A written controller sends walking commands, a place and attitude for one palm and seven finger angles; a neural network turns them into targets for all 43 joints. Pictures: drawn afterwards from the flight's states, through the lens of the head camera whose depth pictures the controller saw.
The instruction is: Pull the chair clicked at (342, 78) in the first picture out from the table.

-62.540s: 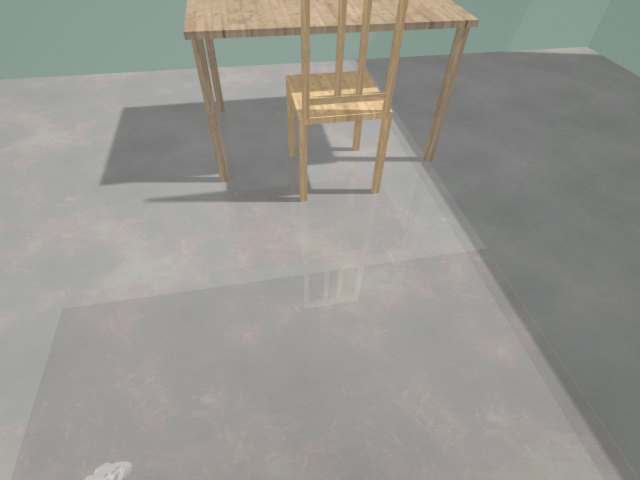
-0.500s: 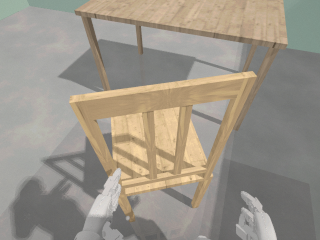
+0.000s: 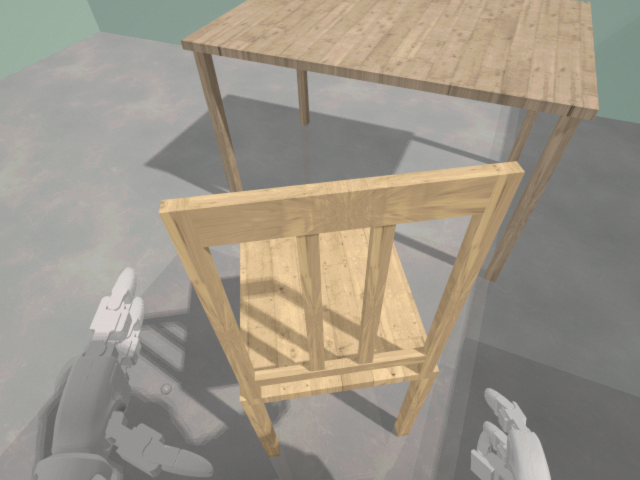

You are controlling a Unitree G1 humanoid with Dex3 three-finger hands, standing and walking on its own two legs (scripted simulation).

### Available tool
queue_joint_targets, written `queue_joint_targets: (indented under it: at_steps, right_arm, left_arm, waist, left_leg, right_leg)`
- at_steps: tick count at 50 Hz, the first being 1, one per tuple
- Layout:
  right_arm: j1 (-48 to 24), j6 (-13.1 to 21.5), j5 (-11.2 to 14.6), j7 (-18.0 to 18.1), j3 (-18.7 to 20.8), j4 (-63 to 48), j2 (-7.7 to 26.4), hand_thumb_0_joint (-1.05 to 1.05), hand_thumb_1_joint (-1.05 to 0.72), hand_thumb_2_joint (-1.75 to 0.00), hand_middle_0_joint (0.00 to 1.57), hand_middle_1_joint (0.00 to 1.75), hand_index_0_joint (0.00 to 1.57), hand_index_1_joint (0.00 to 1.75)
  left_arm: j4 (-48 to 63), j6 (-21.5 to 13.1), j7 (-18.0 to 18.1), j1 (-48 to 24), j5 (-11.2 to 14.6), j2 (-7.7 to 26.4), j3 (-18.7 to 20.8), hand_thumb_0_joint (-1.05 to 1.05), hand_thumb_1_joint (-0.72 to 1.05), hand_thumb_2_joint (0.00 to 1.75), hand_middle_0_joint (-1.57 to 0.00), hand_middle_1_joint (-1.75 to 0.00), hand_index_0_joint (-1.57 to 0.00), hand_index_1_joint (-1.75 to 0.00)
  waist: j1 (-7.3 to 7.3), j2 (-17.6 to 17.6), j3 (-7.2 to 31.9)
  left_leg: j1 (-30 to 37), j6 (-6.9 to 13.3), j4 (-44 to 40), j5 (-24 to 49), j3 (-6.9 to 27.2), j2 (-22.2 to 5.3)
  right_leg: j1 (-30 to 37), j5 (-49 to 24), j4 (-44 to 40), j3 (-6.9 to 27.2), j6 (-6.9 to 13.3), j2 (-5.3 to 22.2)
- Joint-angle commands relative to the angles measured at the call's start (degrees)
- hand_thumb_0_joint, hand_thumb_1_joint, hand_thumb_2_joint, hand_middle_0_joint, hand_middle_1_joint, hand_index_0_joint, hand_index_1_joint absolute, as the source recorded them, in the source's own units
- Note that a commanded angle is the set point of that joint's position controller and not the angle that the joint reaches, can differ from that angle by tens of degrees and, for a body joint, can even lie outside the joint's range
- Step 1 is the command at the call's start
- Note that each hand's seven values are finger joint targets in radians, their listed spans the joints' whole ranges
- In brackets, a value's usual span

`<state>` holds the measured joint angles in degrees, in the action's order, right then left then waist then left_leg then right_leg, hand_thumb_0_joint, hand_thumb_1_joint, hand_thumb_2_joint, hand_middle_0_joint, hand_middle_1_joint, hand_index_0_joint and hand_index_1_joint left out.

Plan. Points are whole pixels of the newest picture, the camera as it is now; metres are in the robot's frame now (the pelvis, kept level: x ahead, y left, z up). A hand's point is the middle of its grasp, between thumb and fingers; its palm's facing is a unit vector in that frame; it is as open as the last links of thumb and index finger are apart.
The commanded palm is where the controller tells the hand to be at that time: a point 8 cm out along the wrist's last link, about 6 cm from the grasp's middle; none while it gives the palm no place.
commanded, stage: draw the hand back to the body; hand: left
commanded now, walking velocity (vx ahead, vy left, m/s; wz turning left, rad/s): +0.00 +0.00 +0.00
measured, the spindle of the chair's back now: (313, 314) +0.35 +0.04 -0.02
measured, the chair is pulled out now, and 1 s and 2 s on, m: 0.56 0.56 0.56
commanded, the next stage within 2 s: step back with the hand held close in 1.00 s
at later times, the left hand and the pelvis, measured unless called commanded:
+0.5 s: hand (67, 333) +0.21 +0.24 +0.18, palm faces +0.40 -0.81 -0.43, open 11.1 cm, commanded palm +0.16 +0.29 +0.20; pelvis +0.02 +0.00 +0.04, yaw -1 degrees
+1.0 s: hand (31, 316) +0.21 +0.26 +0.20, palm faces +0.45 -0.79 -0.42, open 7.4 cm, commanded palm +0.16 +0.30 +0.22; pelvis +0.02 +0.00 +0.05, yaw -2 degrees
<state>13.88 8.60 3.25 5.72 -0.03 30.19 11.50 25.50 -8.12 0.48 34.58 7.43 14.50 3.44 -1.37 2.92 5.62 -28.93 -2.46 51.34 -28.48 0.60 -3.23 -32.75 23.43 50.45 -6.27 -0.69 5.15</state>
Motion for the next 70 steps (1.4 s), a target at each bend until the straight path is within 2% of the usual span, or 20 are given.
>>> queue_joint_targets:
  at_steps: [1, 5, 8, 16, 21, 27, 31, 34, 38, 43, 49, 54, 56, 57, 58, 59, 61, 64, 67, 70]
  right_arm:
    - [-5.8, 0.7, -0.8, 0.9, 1.6, -9.8, 5.7, 0.00, -0.90, -0.90, 0.20, 0.30, 0.20, 0.30]
    - [-6.7, 1.1, -1.4, 1.6, 1.0, -9.6, 6.2, 0.00, -0.90, -0.90, 0.20, 0.30, 0.20, 0.30]
    - [-7.5, 2.2, -1.6, 1.9, 0.6, -8.4, 6.4, 0.00, -0.90, -0.90, 0.20, 0.30, 0.20, 0.30]
    - [-8.9, 2.7, -1.9, 0.8, 0.6, -5.3, 6.2, 0.00, -0.90, -0.90, 0.20, 0.30, 0.20, 0.30]
    - [-9.7, 2.4, -2.2, 0.3, 1.1, -4.4, 6.4, 0.00, -0.90, -0.90, 0.20, 0.30, 0.20, 0.30]
    - [-10.1, 3.2, -2.2, -0.1, 1.3, -3.1, 6.3, 0.00, -0.90, -0.90, 0.20, 0.30, 0.20, 0.30]
    - [-10.1, 3.4, -2.2, -0.1, 1.7, -2.0, 6.7, 0.00, -0.90, -0.90, 0.20, 0.30, 0.20, 0.30]
    - [-10.3, 2.8, -2.1, -0.6, 1.9, -1.4, 6.8, 0.00, -0.90, -0.90, 0.20, 0.30, 0.20, 0.30]
    - [-11.2, 2.1, -2.0, -0.9, 2.4, -1.5, 7.5, 0.00, -0.90, -0.90, 0.20, 0.30, 0.20, 0.30]
    - [-11.2, 3.5, -2.4, -0.8, 2.3, -1.9, 7.3, 0.00, -0.90, -0.90, 0.20, 0.30, 0.20, 0.30]
    - [-10.9, 3.7, -2.1, -0.5, 1.9, -1.5, 6.9, 0.00, -0.90, -0.90, 0.20, 0.30, 0.20, 0.30]
    - [-11.0, 3.2, -2.0, -0.7, 2.1, -1.6, 7.2, 0.00, -0.90, -0.90, 0.20, 0.30, 0.20, 0.30]
    - [-11.1, 3.5, -2.3, -1.1, 2.0, -2.0, 7.5, 0.00, -0.90, -0.90, 0.20, 0.30, 0.20, 0.30]
    - [-10.7, 2.1, -1.8, -1.2, 2.5, -3.1, 8.5, 0.00, -0.90, -0.90, 0.20, 0.30, 0.20, 0.30]
    - [-10.2, 1.6, -1.8, -1.1, 2.1, -2.2, 7.6, 0.00, -0.90, -0.90, 0.20, 0.30, 0.20, 0.30]
    - [-10.7, 1.3, -2.1, -1.0, 2.2, -2.1, 7.4, 0.00, -0.90, -0.90, 0.20, 0.30, 0.20, 0.30]
    - [-10.4, 0.0, -2.4, -1.4, 2.4, -3.3, 7.8, 0.00, -0.90, -0.90, 0.20, 0.30, 0.20, 0.30]
    - [-10.8, -1.8, -2.5, -1.7, 2.7, -4.4, 7.7, 0.00, -0.90, -0.90, 0.20, 0.30, 0.20, 0.30]
    - [-11.1, -3.3, -2.5, -1.6, 3.5, -5.5, 7.5, 0.00, -0.90, -0.90, 0.20, 0.30, 0.20, 0.30]
    - [-11.3, -3.5, -2.4, -0.9, 3.7, -6.1, 7.1, 0.00, -0.90, -0.90, 0.20, 0.30, 0.20, 0.30]
  left_arm:
    - [8.7, 3.2, 6.4, 2.1, -4.4, 3.7, 1.5, 0.00, -0.19, 0.37, -0.05, -0.08, -0.05, -0.08]
    - [12.8, 3.6, 8.9, -2.2, -5.3, 8.8, 5.0, 0.00, -0.04, 0.44, -0.07, -0.10, -0.07, -0.10]
    - [15.3, 3.8, 10.5, -4.6, -5.6, 12.8, 9.2, 0.00, 0.07, 0.50, -0.08, -0.13, -0.08, -0.13]
    - [10.2, 3.5, 10.4, -4.2, -5.3, 10.4, 11.8, 0.00, 0.36, 0.64, -0.13, -0.19, -0.13, -0.19]
    - [9.5, 2.4, 10.3, -5.9, -5.0, 13.4, 17.1, 0.00, 0.54, 0.73, -0.15, -0.22, -0.15, -0.22]
    - [13.3, 1.2, 10.8, -8.9, -4.8, 17.0, 22.5, 0.00, 0.75, 0.83, -0.18, -0.27, -0.18, -0.27]
    - [11.1, 0.9, 11.0, -11.4, -4.3, 18.2, 25.3, 0.00, 0.90, 0.90, -0.20, -0.30, -0.20, -0.30]
    - [5.1, 1.5, 9.9, -8.8, -4.2, 13.0, 21.3, 0.00, 0.90, 0.90, -0.20, -0.30, -0.20, -0.30]
    - [4.8, 1.2, 9.4, -9.3, -4.2, 13.9, 21.4, 0.00, 0.90, 0.90, -0.20, -0.30, -0.20, -0.30]
    - [13.1, 0.0, 10.3, -10.4, -4.6, 19.2, 25.3, 0.00, 0.90, 0.90, -0.20, -0.30, -0.20, -0.30]
    - [9.6, 0.6, 10.4, -11.0, -4.4, 16.2, 23.3, 0.00, 0.90, 0.90, -0.20, -0.30, -0.20, -0.30]
    - [6.4, 0.6, 9.7, -10.7, -4.2, 14.4, 22.0, 0.00, 0.90, 0.90, -0.20, -0.30, -0.20, -0.30]
    - [10.1, 0.1, 9.5, -14.2, -4.3, 14.0, 20.2, 0.00, 0.90, 0.90, -0.20, -0.30, -0.20, -0.30]
    - [14.0, -2.9, 9.5, -23.4, -3.5, 23.8, 29.4, 0.00, 0.90, 0.90, -0.20, -0.30, -0.20, -0.30]
    - [13.1, -4.0, 9.2, -24.6, -4.1, 24.3, 29.6, 0.00, 0.90, 0.90, -0.20, -0.30, -0.20, -0.30]
    - [8.8, -3.7, 9.1, -17.5, -4.2, 20.3, 27.4, 0.00, 0.90, 0.90, -0.20, -0.30, -0.20, -0.30]
    - [6.7, -2.9, 8.7, -9.6, -4.6, 16.1, 24.7, 0.00, 0.90, 0.90, -0.20, -0.30, -0.20, -0.30]
    - [8.0, -2.8, 9.0, -2.4, -4.9, 15.2, 24.9, 0.00, 0.90, 0.90, -0.20, -0.30, -0.20, -0.30]
    - [12.2, -2.7, 9.6, -0.2, -5.2, 17.5, 27.0, 0.00, 0.90, 0.90, -0.20, -0.30, -0.20, -0.30]
    - [16.3, -3.2, 10.3, 0.1, -5.1, 19.9, 29.1, 0.00, 0.90, 0.90, -0.20, -0.30, -0.20, -0.30]
  waist:
    - [0.78, -1.9, -0.5]
    - [0.15, -2.3, -0.3]
    - [-0.70, 1.2, 0.5]
    - [-1.04, -0.9, -4.6]
    - [-1.78, -2.6, -3.9]
    - [-2.09, 2.5, -1.2]
    - [-1.94, 0.4, -2.8]
    - [-1.57, -1.7, -6.2]
    - [-1.94, -2.6, -6.4]
    - [-2.80, 3.0, -0.2]
    - [-1.84, 2.3, -6.2]
    - [-1.86, -0.1, -7.4]
    - [-1.61, 0.7, -4.8]
    - [-0.32, -0.8, -10.4]
    - [0.16, -0.8, -10.1]
    - [0.16, -2.4, -10.3]
    - [0.01, -3.4, -6.5]
    - [0.04, 0.5, 0.1]
    - [0.19, -2.5, 4.1]
    - [0.30, -1.1, 5.1]
  left_leg:
    - [2.8, 2.4, -13.0, 13.0, -0.7, 1.9]
    - [8.0, 2.7, -16.7, 14.6, -0.2, 1.9]
    - [11.7, 2.7, -19.3, 17.5, -0.1, 1.8]
    - [16.3, 2.4, -24.9, 22.4, -0.4, 1.3]
    - [18.2, 2.7, -27.1, 23.1, -0.9, 1.2]
    - [21.9, 2.6, -27.8, 27.7, -1.6, 1.3]
    - [22.4, 2.7, -28.5, 27.6, -1.8, 1.1]
    - [21.7, 2.8, -29.1, 27.5, -2.1, 0.8]
    - [21.1, 3.0, -29.7, 25.3, -2.0, 0.9]
    - [23.5, 2.8, -29.4, 27.6, -1.7, 1.3]
    - [21.7, 2.5, -30.5, 23.7, -2.1, 1.0]
    - [21.2, 2.8, -30.9, 22.0, -2.0, 0.9]
    - [22.2, 3.0, -30.7, 23.3, -1.8, 1.1]
    - [18.4, 3.8, -29.3, 18.3, -2.4, -0.7]
    - [17.4, 3.5, -29.4, 14.9, -1.5, -0.2]
    - [17.7, 3.7, -29.2, 15.4, -1.3, -0.3]
    - [18.4, 3.7, -29.2, 19.1, -1.4, -0.8]
    - [18.5, 3.7, -29.7, 27.6, -1.0, -2.4]
    - [18.1, 3.5, -27.7, 32.6, -0.7, -3.2]
    - [16.5, 3.6, -27.7, 33.5, 0.4, -3.9]
  right_leg:
    - [12.0, -9.5, -14.1, 2.7, 1.4, -0.9]
    - [16.3, -10.7, -17.3, 2.4, 1.5, -0.8]
    - [19.8, -13.9, -18.9, 2.2, 1.8, -0.9]
    - [23.4, -18.6, -22.3, 1.6, 1.6, -1.8]
    - [26.3, -19.8, -24.1, 2.1, 1.5, -2.0]
    - [29.1, -24.4, -25.2, 2.8, 1.7, -2.0]
    - [29.1, -24.5, -26.3, 2.6, 1.5, -2.2]
    - [27.9, -23.7, -26.9, 2.2, 1.3, -2.4]
    - [27.9, -21.4, -27.6, 2.6, 1.2, -2.4]
    - [30.8, -23.5, -27.0, 3.2, 1.6, -2.1]
    - [28.2, -19.8, -28.4, 3.0, 1.7, -2.4]
    - [27.5, -17.7, -28.8, 3.0, 1.6, -2.5]
    - [28.4, -19.1, -28.2, 3.1, 1.5, -2.2]
    - [22.3, -22.3, -31.9, 9.6, 1.5, 0.8]
    - [22.4, -20.3, -32.7, 10.2, 2.0, 2.1]
    - [22.2, -20.4, -32.7, 10.2, 2.2, 2.3]
    - [24.2, -22.8, -30.4, 9.0, 1.8, 2.3]
    - [28.5, -28.7, -26.1, 6.4, 1.0, 2.1]
    - [29.7, -34.8, -24.1, 6.4, 1.0, 2.4]
    - [29.6, -34.9, -21.9, 5.9, 0.8, 2.3]
